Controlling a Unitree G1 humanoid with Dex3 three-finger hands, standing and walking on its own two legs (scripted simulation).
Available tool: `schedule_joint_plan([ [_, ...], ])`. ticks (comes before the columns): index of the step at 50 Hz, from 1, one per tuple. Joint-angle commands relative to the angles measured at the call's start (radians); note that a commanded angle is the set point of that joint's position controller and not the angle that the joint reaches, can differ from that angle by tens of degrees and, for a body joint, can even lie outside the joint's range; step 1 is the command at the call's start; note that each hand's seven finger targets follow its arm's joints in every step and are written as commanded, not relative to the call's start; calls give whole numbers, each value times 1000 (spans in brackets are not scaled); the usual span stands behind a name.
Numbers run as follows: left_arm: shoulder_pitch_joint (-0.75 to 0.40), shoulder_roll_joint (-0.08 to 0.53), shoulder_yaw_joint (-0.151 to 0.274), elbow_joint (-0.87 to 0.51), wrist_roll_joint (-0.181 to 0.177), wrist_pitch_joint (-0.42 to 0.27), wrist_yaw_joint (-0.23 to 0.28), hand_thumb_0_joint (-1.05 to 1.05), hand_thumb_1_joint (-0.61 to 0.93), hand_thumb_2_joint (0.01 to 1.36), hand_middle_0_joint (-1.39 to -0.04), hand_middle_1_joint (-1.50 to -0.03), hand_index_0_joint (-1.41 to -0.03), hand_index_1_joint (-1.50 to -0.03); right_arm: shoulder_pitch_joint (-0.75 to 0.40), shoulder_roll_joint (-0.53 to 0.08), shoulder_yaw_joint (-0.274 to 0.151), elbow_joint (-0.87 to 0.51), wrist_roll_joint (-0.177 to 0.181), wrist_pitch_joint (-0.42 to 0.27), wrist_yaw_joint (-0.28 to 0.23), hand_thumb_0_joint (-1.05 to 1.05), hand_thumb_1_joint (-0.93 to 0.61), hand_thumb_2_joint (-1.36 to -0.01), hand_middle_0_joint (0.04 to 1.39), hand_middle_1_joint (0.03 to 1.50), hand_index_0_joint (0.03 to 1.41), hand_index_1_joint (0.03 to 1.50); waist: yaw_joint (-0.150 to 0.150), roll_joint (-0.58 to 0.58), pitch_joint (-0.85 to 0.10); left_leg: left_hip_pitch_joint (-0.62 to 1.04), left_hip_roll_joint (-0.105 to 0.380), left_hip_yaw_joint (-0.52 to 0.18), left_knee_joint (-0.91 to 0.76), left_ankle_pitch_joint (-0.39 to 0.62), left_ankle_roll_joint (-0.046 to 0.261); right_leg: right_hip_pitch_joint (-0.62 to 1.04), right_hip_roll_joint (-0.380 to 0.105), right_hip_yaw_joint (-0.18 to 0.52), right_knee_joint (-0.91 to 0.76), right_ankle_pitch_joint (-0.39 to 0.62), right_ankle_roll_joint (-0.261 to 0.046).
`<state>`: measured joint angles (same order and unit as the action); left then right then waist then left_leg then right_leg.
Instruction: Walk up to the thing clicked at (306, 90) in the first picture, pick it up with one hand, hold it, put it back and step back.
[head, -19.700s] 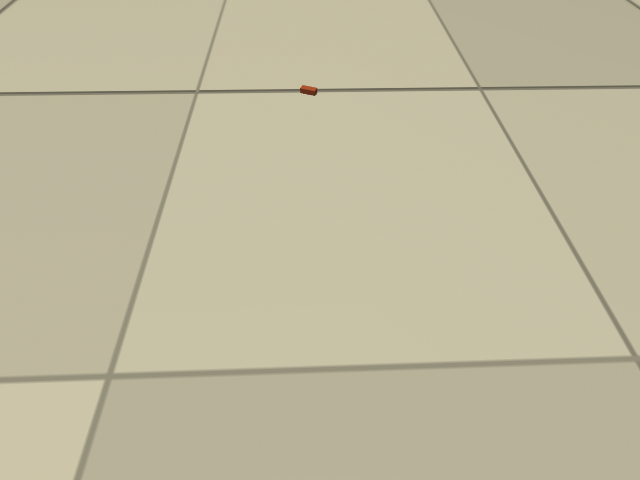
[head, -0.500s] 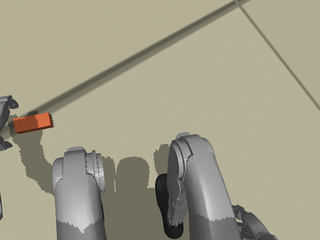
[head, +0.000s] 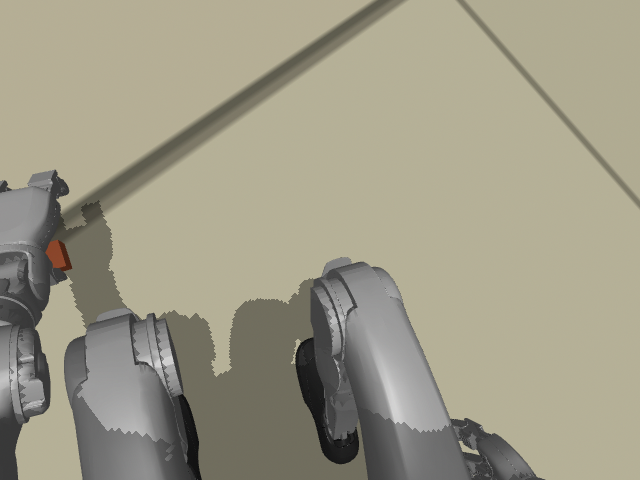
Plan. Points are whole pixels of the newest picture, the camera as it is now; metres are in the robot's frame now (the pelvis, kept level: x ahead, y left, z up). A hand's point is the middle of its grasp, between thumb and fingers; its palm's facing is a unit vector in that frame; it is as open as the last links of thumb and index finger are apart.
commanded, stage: approach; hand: left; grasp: from above
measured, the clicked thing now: (30, 264) +0.43 +0.30 -0.30
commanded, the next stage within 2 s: close in in 0.02 s
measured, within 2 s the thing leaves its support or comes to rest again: neither
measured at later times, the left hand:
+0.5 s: hand (19, 276) +0.40 +0.29 -0.23, palm faces -0.46 -0.18 -0.87, open 13.4 cm
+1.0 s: hand (11, 271) +0.41 +0.31 -0.26, palm faces -0.50 -0.18 -0.85, open 14.2 cm
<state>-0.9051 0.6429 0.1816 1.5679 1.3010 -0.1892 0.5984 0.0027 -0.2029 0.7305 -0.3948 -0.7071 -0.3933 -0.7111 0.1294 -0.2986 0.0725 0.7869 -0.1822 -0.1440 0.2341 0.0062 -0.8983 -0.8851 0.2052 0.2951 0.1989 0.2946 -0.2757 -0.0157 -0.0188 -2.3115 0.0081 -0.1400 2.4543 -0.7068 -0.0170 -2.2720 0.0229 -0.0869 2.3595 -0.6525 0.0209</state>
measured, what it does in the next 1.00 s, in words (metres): stands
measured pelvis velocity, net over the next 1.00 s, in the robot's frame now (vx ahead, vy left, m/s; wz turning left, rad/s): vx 0.01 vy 0.01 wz -0.06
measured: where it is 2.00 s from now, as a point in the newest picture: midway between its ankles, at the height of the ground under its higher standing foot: (260, 449)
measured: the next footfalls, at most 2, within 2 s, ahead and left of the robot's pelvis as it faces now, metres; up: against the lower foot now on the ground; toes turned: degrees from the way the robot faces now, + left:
none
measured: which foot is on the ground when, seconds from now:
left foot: down 0.00-1.00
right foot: down 0.00-1.00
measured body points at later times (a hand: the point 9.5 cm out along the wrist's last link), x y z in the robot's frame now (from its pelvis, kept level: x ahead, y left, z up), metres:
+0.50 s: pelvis +0.00 +0.01 -0.01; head +0.23 +0.11 +0.36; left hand +0.42 +0.30 -0.18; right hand +0.09 -0.27 -0.10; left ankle +0.07 +0.13 -0.28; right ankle +0.10 -0.12 -0.28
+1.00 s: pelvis +0.01 +0.01 -0.02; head +0.27 +0.08 +0.33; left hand +0.44 +0.32 -0.21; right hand +0.03 -0.25 -0.11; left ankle +0.07 +0.13 -0.28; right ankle +0.10 -0.12 -0.28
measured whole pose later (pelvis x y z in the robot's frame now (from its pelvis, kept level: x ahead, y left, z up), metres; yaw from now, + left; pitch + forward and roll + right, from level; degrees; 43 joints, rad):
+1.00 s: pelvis +0.01 +0.01 -0.02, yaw -3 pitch +29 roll -10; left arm -0.91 0.87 0.24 1.73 1.21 -0.20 0.60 0.00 -0.50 0.95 -0.10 -0.96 -0.10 -0.97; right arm 0.10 -0.31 0.16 0.81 -0.28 -0.23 0.31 0.01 -0.90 -0.89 0.20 0.29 0.20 0.29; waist -0.32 -0.07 0.12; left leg -2.35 0.00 -0.20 2.57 -0.75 -0.02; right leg -2.28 0.03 -0.13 2.43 -0.67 0.04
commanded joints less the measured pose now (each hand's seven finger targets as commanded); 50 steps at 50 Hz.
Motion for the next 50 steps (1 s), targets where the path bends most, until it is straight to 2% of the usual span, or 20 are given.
schedule_joint_plan([
  [1,-177,437,111,-138,-41,29,67,0,-275,762,-337,-737,-331,-743,140,-241,-71,-36,7,-5,-5,0,-893,-890,200,300,200,300,93,214,-715,361,-33,141,-210,180,71,469,32,-15,-246,186,-39],
  [8,-227,341,-4,-109,-111,20,-42,0,-368,806,-238,-830,-247,-821,158,-230,-89,-3,6,-16,-29,0,-893,-893,200,300,200,300,39,188,-615,298,-32,107,-223,34,69,365,27,-27,-267,14,-48],
  [11,-197,330,5,-57,-113,-9,-108,0,-393,831,-222,-849,-229,-842,201,-271,-113,13,-3,-18,-36,0,-894,-894,200,300,200,300,-5,170,-548,320,-31,84,-235,34,60,315,22,-67,-248,27,-51],
  [13,-239,140,-124,-84,-136,-45,-150,0,-402,836,-201,-871,-212,-859,192,-254,-106,14,3,-22,-38,0,-894,-894,200,300,200,300,-38,192,-541,369,-30,68,-238,46,50,268,23,-88,-242,57,-50],
  [14,-307,99,-180,-112,-138,-69,-164,0,-388,825,-207,-886,-225,-868,187,-245,-92,22,-2,-28,-33,0,-896,-895,200,300,200,300,-58,204,-524,391,-27,55,-233,45,47,250,22,-98,-232,68,-45],
  [15,-308,178,-156,-135,-127,-94,-164,0,-373,814,-202,-892,-227,-866,203,-260,-90,29,-2,-29,-36,0,-894,-893,200,300,200,300,-36,210,-530,425,-23,37,-239,77,43,249,18,-112,-223,93,-41],
  [17,-302,201,-176,-127,-105,-131,-155,0,-379,826,-217,-866,-232,-851,192,-251,-68,23,-3,-30,-34,0,-894,-893,200,300,200,300,-27,241,-560,473,-25,37,-226,138,37,270,21,-117,-191,144,-41],
  [19,-277,264,-132,-160,-60,-169,-102,0,-389,840,-218,-845,-224,-840,161,-266,-67,3,-9,-24,-32,0,-892,-893,200,300,200,300,13,295,-591,515,-26,38,-228,174,25,277,23,-122,-170,161,-46],
  [20,-207,371,-27,-182,-49,-178,-55,0,-397,870,-203,-834,-193,-845,165,-283,-74,14,-7,-15,-35,0,-889,-895,200,300,200,300,43,336,-628,560,-26,45,-238,208,18,302,21,-117,-155,188,-43],
  [22,-151,327,-17,-125,3,-183,15,0,-433,897,-153,-847,-145,-855,134,-285,-74,-4,-19,-7,-26,0,-883,-893,200,300,200,300,30,377,-592,581,-20,47,-243,247,-1,247,25,-137,-118,207,-46],
  [25,-230,374,20,-100,85,-168,125,0,-450,907,-133,-878,-124,-886,98,-271,-62,13,-53,-4,-3,0,-884,-894,200,300,200,300,6,429,-599,585,-17,59,-229,266,5,235,33,-143,-104,237,-39],
  [29,-239,334,-10,-23,95,-81,250,0,-474,922,-157,-835,-126,-866,63,-281,-57,34,-84,-21,25,0,-888,-896,200,300,199,300,-19,394,-560,510,-21,71,-206,199,24,228,42,-139,-136,196,-33],
  [32,-271,335,-38,34,70,-11,283,0,-459,910,-171,-837,-143,-865,63,-294,-52,44,-94,-37,47,0,-891,-897,200,300,199,300,-30,386,-552,465,-18,69,-203,151,33,232,43,-129,-154,159,-37],
  [36,-313,336,-38,85,-23,45,239,0,-485,924,-125,-895,-111,-908,94,-303,-37,40,-87,-78,75,0,-892,-897,200,300,200,300,-53,294,-542,386,-13,64,-160,105,49,272,40,-107,-189,128,-40],
  [38,-322,445,48,68,-49,48,208,0,-511,941,-102,-926,-92,-935,100,-321,-30,4,-81,-100,82,0,-894,-897,200,300,200,300,-38,275,-560,378,-11,63,-141,127,56,322,34,-98,-182,152,-38],
  [39,-269,455,73,108,-63,53,188,0,-513,946,-101,-930,-90,-940,113,-320,-29,6,-78,-105,82,0,-895,-898,200,300,200,300,-23,260,-555,372,-12,64,-145,138,56,339,31,-99,-175,159,-38],
  [40,-247,398,41,122,-73,52,153,0,-506,941,-97,-943,-91,-948,107,-298,-21,-11,-80,-109,87,0,-895,-898,200,300,200,300,-35,265,-563,380,-14,69,-133,155,55,359,35,-94,-165,176,-37],
  [42,-161,469,98,160,-78,43,110,0,-523,951,-74,-974,-69,-978,142,-305,-16,10,-87,-109,82,0,-895,-899,200,300,200,300,-23,251,-569,360,-16,68,-134,193,55,409,38,-102,-162,209,-33],
  [46,-144,457,76,100,-100,-2,34,0,-542,957,-61,-1020,-61,-1020,137,-297,-4,6,-90,-98,72,0,-899,-901,200,300,200,300,-25,303,-612,410,-15,51,-154,255,43,443,46,-124,-149,276,-38],
  [50,-229,435,8,31,-95,-95,3,0,-546,965,-70,-996,-62,-1003,150,-298,35,8,-92,-87,69,0,-897,-901,200,300,200,300,-83,301,-566,431,-7,38,-108,271,40,437,47,-140,-142,308,-34],
])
